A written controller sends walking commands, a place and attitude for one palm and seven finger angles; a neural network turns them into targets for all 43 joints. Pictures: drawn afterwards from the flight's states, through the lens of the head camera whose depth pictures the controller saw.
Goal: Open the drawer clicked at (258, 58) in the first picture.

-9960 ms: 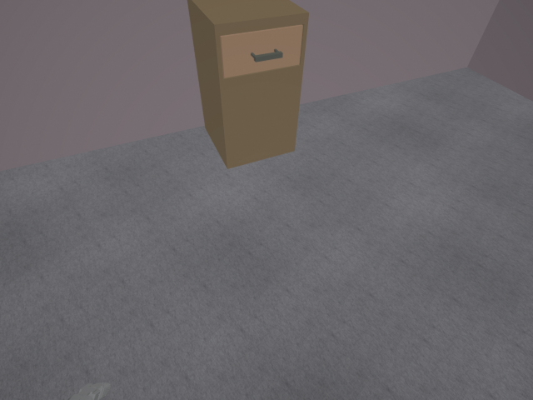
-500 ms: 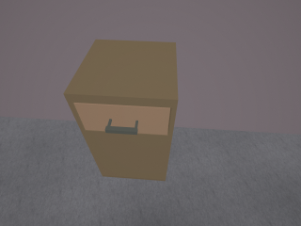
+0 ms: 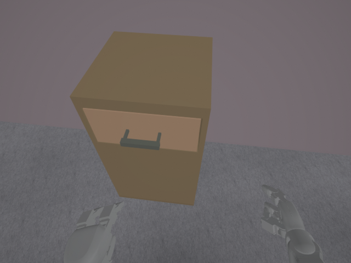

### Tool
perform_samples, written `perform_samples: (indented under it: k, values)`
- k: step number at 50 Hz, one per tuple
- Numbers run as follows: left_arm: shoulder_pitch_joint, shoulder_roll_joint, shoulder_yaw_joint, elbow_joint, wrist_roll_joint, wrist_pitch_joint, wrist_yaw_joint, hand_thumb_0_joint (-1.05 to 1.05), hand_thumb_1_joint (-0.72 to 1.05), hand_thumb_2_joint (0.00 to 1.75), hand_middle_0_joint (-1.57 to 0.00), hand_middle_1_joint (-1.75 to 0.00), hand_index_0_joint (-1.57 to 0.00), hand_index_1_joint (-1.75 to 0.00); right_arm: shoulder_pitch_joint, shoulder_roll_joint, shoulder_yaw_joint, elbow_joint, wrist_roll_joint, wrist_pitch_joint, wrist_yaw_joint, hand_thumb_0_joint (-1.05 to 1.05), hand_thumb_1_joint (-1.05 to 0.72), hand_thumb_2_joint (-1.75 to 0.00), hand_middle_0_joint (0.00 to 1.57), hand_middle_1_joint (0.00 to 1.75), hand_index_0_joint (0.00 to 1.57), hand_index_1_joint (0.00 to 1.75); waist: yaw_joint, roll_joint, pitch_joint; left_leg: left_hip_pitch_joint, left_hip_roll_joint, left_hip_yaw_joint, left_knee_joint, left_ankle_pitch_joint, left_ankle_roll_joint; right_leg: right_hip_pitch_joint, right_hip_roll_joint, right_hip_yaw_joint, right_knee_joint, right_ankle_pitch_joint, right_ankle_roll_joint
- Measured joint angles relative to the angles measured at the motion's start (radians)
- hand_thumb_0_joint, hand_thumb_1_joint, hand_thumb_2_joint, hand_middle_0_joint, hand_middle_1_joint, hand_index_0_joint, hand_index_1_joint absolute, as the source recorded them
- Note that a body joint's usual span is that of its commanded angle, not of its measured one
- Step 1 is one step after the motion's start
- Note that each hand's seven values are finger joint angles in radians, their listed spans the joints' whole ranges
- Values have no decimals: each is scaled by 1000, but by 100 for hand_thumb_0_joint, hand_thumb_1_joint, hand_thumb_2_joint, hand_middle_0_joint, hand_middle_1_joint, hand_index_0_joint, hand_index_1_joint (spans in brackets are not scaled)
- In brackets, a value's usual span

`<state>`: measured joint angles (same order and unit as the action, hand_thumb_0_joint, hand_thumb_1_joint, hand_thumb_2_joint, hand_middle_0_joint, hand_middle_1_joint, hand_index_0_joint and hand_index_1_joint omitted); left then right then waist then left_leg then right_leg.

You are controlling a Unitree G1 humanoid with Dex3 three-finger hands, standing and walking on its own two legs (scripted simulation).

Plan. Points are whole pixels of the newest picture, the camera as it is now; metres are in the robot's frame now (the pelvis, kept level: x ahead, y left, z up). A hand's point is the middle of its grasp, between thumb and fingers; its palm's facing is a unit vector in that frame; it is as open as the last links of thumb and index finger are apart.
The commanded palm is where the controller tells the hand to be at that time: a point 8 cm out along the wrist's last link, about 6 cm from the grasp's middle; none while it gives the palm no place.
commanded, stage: raise the hand with hooked fingers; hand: left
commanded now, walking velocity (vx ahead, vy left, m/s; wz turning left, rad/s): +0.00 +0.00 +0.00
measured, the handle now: (141, 139) +0.51 +0.19 -0.11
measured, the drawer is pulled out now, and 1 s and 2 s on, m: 0.00 0.00 0.00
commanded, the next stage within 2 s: move the hooked fingers above the handle in 1.48 s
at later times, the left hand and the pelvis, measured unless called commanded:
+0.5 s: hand (82, 209) +0.21 +0.24 +0.01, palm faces -0.03 -0.11 -0.99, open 11.5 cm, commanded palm +0.19 +0.25 +0.08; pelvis +0.00 +0.01 +0.00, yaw +2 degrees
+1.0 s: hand (56, 162) +0.27 +0.29 +0.09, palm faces +0.08 -0.07 -0.99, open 13.7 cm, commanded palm +0.25 +0.29 +0.15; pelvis -0.01 +0.04 +0.02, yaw +3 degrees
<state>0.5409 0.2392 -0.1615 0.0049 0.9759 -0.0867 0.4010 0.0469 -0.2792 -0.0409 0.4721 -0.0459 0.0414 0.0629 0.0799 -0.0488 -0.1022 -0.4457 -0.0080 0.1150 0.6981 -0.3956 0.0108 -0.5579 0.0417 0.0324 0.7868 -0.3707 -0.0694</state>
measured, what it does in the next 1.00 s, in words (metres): stands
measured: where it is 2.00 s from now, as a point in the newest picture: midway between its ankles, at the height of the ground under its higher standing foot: outside the picture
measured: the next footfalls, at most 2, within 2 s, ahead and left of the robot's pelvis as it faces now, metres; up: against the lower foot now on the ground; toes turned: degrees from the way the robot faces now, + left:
none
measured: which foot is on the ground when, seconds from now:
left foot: down 0.00-1.00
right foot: down 0.00-1.00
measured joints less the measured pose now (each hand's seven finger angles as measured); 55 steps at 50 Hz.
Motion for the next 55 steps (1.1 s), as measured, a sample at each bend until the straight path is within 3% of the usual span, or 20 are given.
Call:
perform_samples:
  k: [4,7,11,16,20,24,30,34,39,43,55]
  values:
    - [42,73,34,13,90,-6,63,0,51,73,-24,-55,-25,-55,-30,4,1,-19,-20,39,-8,1,-91,-90,20,30,20,30,50,-5,-8,-78,6,-35,85,-33,-8,-56,-1,-37,58,-31,-11]
    - [-8,118,85,3,100,-15,92,0,43,70,-26,-59,-26,-59,-48,22,10,7,-32,43,-22,1,-91,-90,20,30,20,30,63,22,-23,-127,1,-67,151,-60,-10,-86,-10,-69,105,-60,-13]
    - [-152,129,129,-19,84,-20,100,0,33,66,-27,-65,-27,-65,-50,59,35,42,-43,41,-23,1,-91,-90,20,30,20,30,51,68,-27,-162,-7,-94,206,-78,-11,-104,-21,-96,145,-81,-12]
    - [-282,97,99,-18,49,57,22,0,23,61,-27,-73,-27,-73,4,105,79,72,-11,72,-20,1,-91,-90,20,30,20,30,13,87,-6,-117,-7,-78,146,-50,-8,-70,-17,-76,94,-49,-6]
    - [-244,103,77,-33,33,92,-49,0,14,57,-27,-79,-27,-79,81,100,102,87,13,83,-30,1,-91,-90,20,30,21,30,-22,81,9,-37,-2,-46,45,-12,-2,-8,-7,-42,11,-8,2]
    - [-212,135,79,-33,46,81,-69,0,5,53,-28,-85,-28,-85,130,61,79,105,9,85,-46,2,-91,-90,20,30,21,30,-39,82,39,13,0,-39,-7,10,4,42,-2,-33,-47,19,7]
    - [-257,163,128,-29,26,42,-34,0,-9,47,-29,-94,-30,-94,144,3,10,143,4,74,-66,2,-91,-90,20,30,20,30,-38,95,51,36,-9,-52,-28,25,17,80,-11,-44,-88,38,20]
    - [-337,158,126,8,10,64,-41,0,-19,43,-30,-100,-30,-100,119,-11,-11,149,18,68,-68,2,-91,-90,20,30,20,30,-37,106,44,53,-18,-56,-42,33,27,102,-20,-47,-107,47,30]
    - [-425,157,82,46,8,111,-116,-1,-30,38,-31,-107,-31,-107,79,7,2,131,36,72,-70,2,-91,-90,20,30,20,30,-29,106,42,101,-27,-50,-86,52,36,148,-28,-39,-146,65,41]
    - [-480,172,59,56,10,114,-174,0,-38,35,-31,-113,-31,-113,58,35,28,110,43,77,-71,2,-91,-90,20,30,20,30,-20,102,52,145,-32,-50,-124,68,41,193,-32,-37,-184,80,46]
    - [-654,237,77,115,-24,101,-306,-1,-48,31,-32,-119,-32,-119,64,67,70,118,56,98,-69,1,-91,-90,20,30,20,30,5,114,83,208,-45,-75,-199,107,52,275,-44,-59,-280,121,59]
